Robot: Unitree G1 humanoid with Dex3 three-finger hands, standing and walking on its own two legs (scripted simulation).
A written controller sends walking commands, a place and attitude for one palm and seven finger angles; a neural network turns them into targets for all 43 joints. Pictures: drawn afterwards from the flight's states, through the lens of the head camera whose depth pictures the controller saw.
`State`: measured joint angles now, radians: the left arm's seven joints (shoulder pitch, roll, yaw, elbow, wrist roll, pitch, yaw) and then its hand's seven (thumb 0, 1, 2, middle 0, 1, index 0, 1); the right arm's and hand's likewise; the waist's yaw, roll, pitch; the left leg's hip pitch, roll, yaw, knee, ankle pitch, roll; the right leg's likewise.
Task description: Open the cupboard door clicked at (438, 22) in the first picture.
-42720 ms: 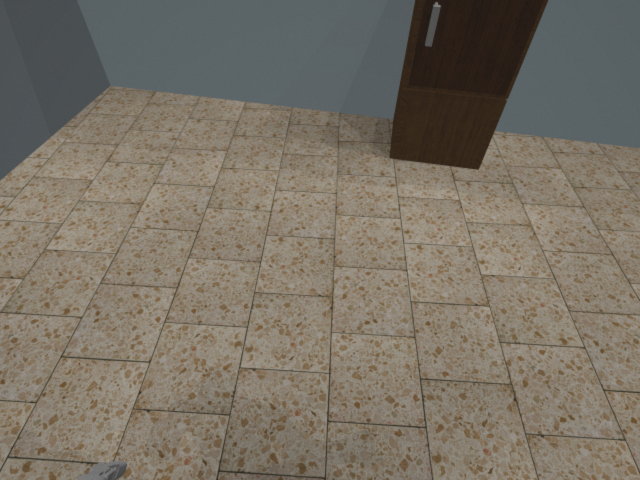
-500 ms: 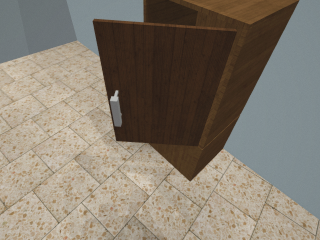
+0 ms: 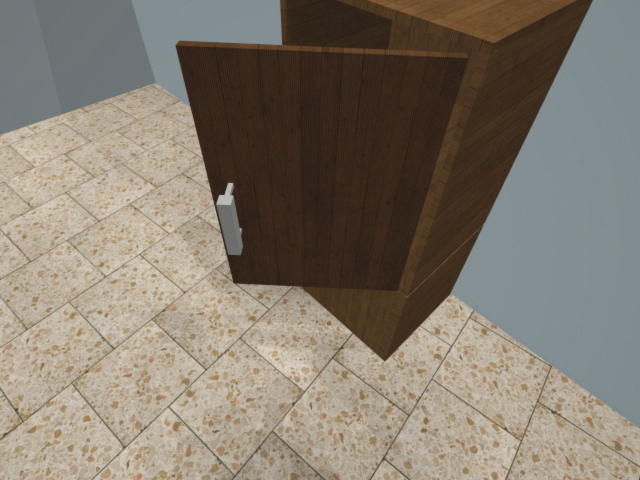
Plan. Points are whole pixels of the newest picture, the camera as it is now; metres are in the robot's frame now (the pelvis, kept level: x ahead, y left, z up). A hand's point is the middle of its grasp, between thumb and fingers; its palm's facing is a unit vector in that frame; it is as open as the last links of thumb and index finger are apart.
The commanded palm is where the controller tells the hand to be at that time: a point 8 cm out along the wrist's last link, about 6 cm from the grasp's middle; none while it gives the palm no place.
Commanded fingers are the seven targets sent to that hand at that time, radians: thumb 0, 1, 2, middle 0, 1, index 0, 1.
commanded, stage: look again from close up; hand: left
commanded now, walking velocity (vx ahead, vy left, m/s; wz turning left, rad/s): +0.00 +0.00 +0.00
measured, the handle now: (232, 219) +0.60 +0.22 -0.08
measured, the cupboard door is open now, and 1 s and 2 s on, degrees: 44 44 44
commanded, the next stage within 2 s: raise the hand with hooked fingers in 0.42 s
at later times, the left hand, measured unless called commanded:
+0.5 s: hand out of the picture +0.03 +0.16 -0.18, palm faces +0.00 -0.98 -0.19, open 7.3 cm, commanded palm none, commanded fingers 0.00 0.90 0.90 -0.20 -0.30 -0.20 -0.30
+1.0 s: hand (202, 456) +0.17 +0.17 -0.09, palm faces +0.13 -0.99 -0.01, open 8.9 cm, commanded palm +0.16 +0.23 -0.07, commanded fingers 0.00 0.32 0.65 -0.24 -0.68 -0.24 -0.68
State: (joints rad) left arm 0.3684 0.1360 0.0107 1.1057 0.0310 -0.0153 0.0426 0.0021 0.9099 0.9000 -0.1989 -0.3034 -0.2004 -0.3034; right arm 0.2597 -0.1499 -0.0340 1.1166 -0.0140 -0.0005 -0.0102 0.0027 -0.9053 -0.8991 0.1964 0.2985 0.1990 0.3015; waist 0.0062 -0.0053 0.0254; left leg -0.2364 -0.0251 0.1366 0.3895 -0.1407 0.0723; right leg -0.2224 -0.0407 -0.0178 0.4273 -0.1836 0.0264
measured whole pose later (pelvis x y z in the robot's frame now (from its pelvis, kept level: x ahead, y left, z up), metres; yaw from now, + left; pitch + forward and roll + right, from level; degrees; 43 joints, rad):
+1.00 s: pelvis +0.01 -0.05 -0.12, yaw +4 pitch +16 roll -2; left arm 0.48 0.21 0.21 0.09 -0.30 -0.53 -0.36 0.01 0.54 0.74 -0.23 -0.54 -0.23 -0.54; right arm 0.08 -0.26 -0.08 0.49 0.01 -0.23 -0.02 0.01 -0.90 -0.90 0.19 0.30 0.20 0.30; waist 0.05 -0.04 -0.15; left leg -1.02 0.05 0.00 1.29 -0.54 0.00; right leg -0.94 -0.01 -0.13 1.27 -0.61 -0.06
